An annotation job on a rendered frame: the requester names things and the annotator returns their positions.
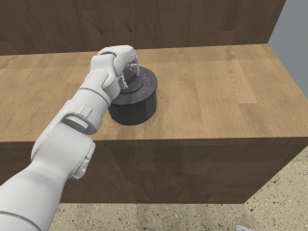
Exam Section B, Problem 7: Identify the robot left hand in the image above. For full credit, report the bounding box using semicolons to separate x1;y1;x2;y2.
97;45;140;90

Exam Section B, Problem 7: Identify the left robot forearm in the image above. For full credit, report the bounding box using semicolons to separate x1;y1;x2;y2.
31;50;124;161

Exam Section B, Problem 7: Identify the knob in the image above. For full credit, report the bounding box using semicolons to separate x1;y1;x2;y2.
122;68;137;86

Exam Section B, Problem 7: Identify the table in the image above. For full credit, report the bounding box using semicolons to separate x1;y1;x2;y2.
0;0;308;204

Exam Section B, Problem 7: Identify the robot left upper arm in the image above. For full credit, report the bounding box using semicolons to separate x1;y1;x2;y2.
0;122;96;231

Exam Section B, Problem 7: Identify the lid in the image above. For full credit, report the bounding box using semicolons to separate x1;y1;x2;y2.
111;65;158;107

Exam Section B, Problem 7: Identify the pot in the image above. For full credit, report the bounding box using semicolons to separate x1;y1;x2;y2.
108;91;157;126

